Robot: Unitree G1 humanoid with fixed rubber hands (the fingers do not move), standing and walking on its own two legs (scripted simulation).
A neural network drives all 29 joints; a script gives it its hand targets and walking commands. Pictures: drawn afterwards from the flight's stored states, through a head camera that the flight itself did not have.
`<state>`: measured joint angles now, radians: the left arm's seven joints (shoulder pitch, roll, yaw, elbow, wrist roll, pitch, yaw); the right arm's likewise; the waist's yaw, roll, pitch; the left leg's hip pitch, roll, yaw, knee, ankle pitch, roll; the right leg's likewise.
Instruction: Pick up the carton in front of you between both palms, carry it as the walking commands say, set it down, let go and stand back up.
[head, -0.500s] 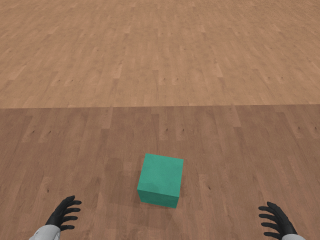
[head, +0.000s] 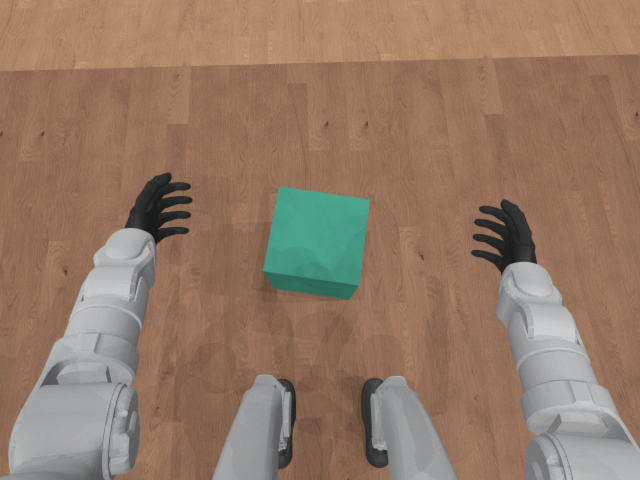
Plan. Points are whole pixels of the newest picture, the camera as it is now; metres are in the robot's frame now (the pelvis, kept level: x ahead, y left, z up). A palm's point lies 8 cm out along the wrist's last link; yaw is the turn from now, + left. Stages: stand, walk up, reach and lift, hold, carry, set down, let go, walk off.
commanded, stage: reach and lift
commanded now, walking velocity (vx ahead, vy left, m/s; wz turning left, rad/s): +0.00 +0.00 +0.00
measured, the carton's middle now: (317, 248) +0.52 +0.02 -0.56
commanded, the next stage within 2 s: none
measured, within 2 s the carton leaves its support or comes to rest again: neither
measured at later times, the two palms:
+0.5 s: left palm (199, 156) +0.56 +0.21 -0.16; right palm (443, 192) +0.51 -0.17 -0.16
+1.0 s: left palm (231, 222) +0.53 +0.20 -0.40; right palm (411, 242) +0.49 -0.18 -0.40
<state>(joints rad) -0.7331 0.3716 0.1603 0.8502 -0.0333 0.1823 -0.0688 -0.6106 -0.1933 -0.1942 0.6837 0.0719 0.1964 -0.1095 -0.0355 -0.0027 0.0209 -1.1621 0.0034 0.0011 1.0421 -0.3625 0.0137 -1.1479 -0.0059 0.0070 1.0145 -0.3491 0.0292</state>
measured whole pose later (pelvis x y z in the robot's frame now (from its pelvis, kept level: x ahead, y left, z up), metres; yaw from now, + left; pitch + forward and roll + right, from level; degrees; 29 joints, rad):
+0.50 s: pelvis -0.01 +0.01 -0.04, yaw -1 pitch +46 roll -3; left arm -1.43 0.41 0.31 1.06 0.14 0.19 -0.10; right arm -1.21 -0.08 -0.49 0.75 -0.10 0.19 -0.14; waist -0.06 -0.01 0.07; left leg -1.59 -0.01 -0.02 1.11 -0.32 0.02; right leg -1.56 -0.01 -0.01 1.06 -0.31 0.04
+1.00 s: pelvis -0.05 -0.01 -0.24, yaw -2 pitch +45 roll -5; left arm -1.54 0.54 0.05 1.14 -0.13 0.14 0.00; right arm -1.36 -0.20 -0.26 0.89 0.16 0.16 -0.22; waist -0.05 -0.03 0.20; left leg -2.20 -0.02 -0.07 1.95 -0.54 -0.02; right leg -2.16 0.04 -0.01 1.90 -0.54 0.05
